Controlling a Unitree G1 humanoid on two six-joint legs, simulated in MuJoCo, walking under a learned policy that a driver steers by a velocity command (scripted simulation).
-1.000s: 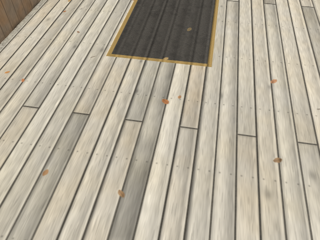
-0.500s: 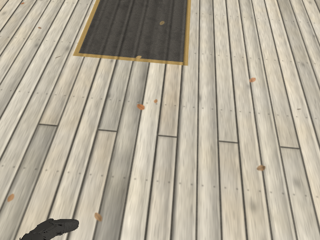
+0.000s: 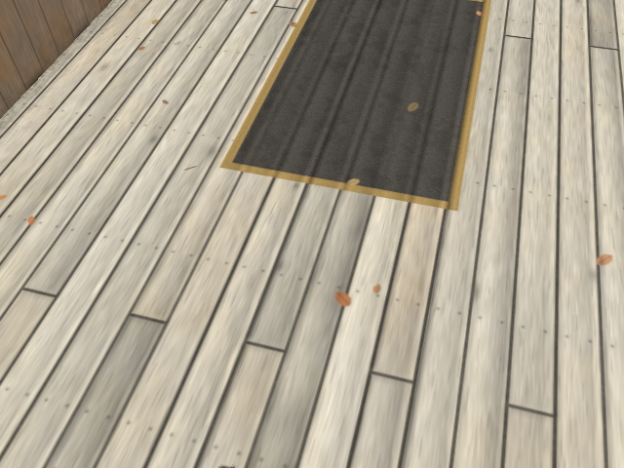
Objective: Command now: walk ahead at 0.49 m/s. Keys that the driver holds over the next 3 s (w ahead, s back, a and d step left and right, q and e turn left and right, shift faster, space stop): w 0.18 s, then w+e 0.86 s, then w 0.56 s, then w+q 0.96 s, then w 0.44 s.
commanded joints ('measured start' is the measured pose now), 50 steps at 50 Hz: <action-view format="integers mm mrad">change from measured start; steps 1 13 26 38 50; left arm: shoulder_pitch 45 -70 -266 70 -47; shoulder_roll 171 161 47 253 181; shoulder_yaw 36 22 14 98 73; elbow -28 -88 -163 -202 -208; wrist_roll -6 -32 -5 -11 -9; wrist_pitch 4 -14 33 36 29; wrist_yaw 8 11 -14 -15 32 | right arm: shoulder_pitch -148 181 147 144 -101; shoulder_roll -42 -120 -148 -122 -71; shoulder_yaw -1 -35 -50 -21 -14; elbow -105 -19 81 21 -58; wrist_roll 8 -10 -15 7 -21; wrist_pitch -25 -20 -40 -47 -29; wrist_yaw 22 13 -10 -2 -4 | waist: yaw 21 -159 -140 39 -37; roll -76 -1 -10 -191 -113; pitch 67 -132 56 -373 -19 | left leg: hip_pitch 1 791 600 -77 113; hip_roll -34 192 97 -144 -80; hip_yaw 34 -334 165 -57 2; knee -99 -380 -561 737 18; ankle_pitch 32 -225 11 -681 -58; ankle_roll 10 241 178 6 -67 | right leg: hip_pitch -7 -700 -638 413 -227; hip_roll -291 -162 -200 -417 -166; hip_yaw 134 146 70 844 278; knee -51 1049 520 105 38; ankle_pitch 261 -170 322 -151 279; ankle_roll -128 31 73 -330 -158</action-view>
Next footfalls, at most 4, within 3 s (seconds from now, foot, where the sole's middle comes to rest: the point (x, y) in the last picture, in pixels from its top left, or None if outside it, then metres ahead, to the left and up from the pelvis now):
0.16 left None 0.29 0.14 -0.78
0.70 right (417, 440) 0.56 -0.13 -0.78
1.20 left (387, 302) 0.90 -0.06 -0.78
1.72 right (526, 278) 1.00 -0.42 -0.78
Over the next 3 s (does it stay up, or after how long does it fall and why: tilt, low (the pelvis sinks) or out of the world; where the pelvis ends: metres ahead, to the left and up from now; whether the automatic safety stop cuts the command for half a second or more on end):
stays up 1.59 -0.43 0.00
